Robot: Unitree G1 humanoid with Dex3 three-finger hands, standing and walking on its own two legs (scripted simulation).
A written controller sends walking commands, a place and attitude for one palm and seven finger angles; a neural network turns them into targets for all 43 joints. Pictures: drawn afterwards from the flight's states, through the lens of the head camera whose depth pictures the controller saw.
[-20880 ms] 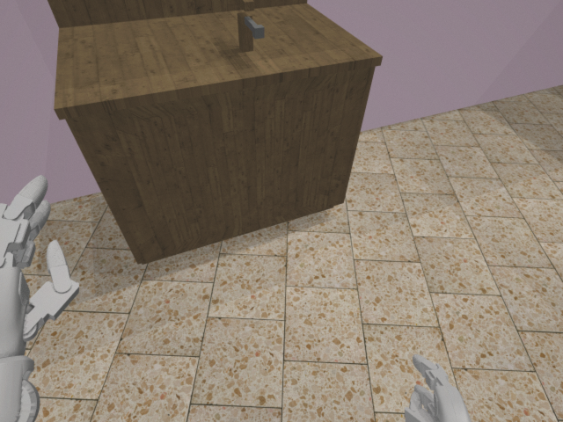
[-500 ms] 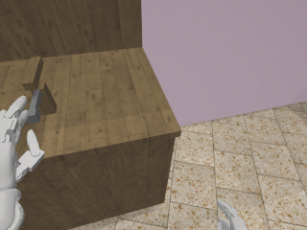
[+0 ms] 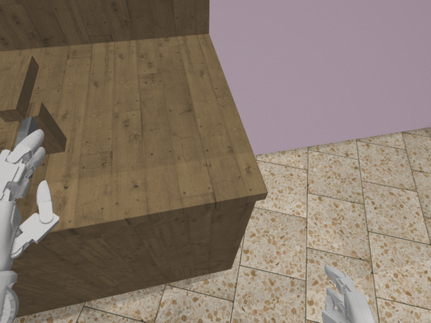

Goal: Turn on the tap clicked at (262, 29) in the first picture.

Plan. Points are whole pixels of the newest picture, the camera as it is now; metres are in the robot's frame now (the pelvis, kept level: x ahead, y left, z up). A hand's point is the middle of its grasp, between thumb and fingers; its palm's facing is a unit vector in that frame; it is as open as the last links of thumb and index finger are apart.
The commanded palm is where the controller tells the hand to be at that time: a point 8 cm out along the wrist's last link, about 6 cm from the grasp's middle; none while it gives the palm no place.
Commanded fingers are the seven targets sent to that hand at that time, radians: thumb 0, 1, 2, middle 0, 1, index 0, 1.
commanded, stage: shuffle to correct the standing spot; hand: left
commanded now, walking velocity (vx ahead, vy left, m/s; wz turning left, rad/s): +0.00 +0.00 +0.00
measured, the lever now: (18, 168) +0.30 +0.34 +0.12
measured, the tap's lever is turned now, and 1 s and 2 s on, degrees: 0 0 0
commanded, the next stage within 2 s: come to a stop and stand still in 0.48 s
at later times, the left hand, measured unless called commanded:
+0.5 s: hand (34, 234) +0.19 +0.24 +0.15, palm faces +0.29 -0.85 -0.43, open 7.4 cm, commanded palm +0.13 +0.29 +0.18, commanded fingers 0.00 0.90 0.90 -0.20 -0.30 -0.20 -0.30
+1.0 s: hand out of the picture +0.14 +0.27 +0.16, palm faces +0.28 -0.90 -0.34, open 7.4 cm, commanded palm +0.08 +0.33 +0.18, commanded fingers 0.00 0.90 0.90 -0.20 -0.30 -0.20 -0.30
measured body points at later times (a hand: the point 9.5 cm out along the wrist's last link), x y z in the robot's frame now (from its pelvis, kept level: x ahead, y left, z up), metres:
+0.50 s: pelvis -0.04 +0.02 -0.01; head +0.02 +0.03 +0.44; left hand +0.17 +0.29 +0.18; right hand +0.17 -0.20 -0.08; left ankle -0.04 +0.10 -0.74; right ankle +0.01 -0.12 -0.74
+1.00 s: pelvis -0.12 +0.07 +0.00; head -0.09 +0.07 +0.45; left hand +0.12 +0.32 +0.18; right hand +0.03 -0.17 -0.09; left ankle -0.04 +0.11 -0.73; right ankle -0.16 -0.04 -0.74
